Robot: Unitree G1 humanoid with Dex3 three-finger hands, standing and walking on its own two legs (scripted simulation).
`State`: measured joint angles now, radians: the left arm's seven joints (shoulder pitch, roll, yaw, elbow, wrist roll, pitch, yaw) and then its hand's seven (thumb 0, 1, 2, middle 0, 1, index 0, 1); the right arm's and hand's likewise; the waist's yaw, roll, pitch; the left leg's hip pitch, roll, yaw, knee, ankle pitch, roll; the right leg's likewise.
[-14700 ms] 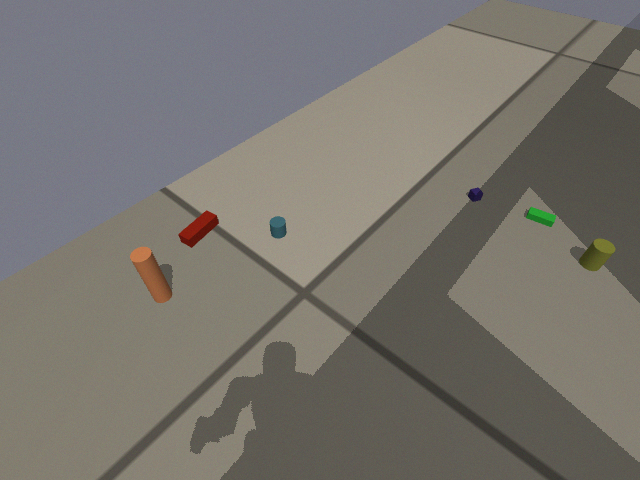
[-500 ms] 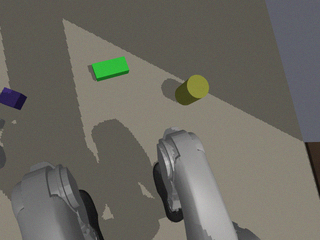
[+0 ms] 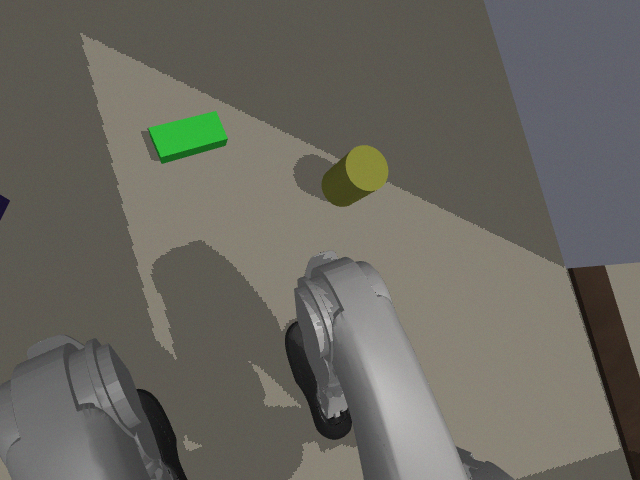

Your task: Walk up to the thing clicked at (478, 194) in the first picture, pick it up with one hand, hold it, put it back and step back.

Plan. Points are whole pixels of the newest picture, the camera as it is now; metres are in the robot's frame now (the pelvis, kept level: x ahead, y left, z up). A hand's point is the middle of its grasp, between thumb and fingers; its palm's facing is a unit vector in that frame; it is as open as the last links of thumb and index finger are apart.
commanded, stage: rise first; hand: left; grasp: from above
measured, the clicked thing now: out of the picture +0.50 +0.31 -0.30
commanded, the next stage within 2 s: none
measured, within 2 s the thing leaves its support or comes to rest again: neither
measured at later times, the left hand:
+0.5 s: hand out of the picture +0.47 +0.35 -0.18, palm faces -0.13 -0.39 -0.91, open 12.3 cm
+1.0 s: hand out of the picture +0.46 +0.35 -0.18, palm faces -0.15 -0.40 -0.91, open 12.5 cm
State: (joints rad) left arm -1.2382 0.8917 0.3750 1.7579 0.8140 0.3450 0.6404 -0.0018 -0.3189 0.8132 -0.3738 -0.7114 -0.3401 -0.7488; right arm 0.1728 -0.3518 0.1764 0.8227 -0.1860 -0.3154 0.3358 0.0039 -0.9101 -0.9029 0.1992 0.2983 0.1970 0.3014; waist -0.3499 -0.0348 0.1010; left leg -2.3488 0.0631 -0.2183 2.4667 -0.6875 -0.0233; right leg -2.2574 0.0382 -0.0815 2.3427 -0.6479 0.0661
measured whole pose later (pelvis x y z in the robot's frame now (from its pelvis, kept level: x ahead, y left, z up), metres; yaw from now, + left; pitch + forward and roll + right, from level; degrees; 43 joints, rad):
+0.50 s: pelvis +0.00 +0.00 +0.01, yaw -1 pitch +32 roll -11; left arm -1.29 0.95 0.36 1.74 0.79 0.39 0.64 0.00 -0.25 0.74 -0.42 -0.70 -0.40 -0.72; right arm 0.18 -0.36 0.21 0.79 -0.18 -0.31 0.34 0.00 -0.92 -0.91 0.20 0.30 0.20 0.30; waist -0.38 -0.04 0.12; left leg -2.33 0.07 -0.23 2.45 -0.69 -0.02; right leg -2.23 0.04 -0.10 2.31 -0.65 0.07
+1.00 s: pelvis +0.00 +0.00 +0.01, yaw -1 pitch +31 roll -11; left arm -1.29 0.95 0.33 1.75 0.79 0.39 0.63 0.00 -0.28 0.76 -0.38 -0.77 -0.36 -0.78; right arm 0.18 -0.35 0.22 0.79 -0.18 -0.32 0.33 0.00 -0.92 -0.91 0.20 0.30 0.20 0.30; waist -0.39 -0.05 0.13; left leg -2.32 0.07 -0.23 2.43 -0.69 -0.02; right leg -2.22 0.04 -0.10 2.29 -0.64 0.07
